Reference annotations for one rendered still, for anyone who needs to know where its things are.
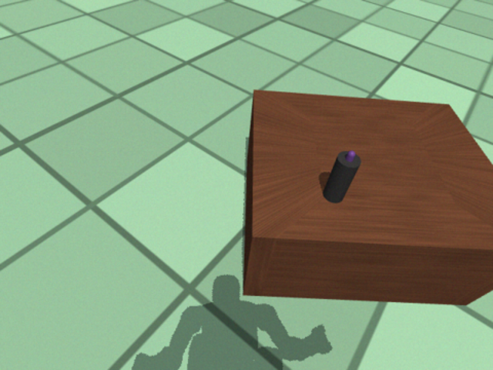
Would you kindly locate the bottle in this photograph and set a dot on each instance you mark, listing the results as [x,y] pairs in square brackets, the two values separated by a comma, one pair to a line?
[341,176]

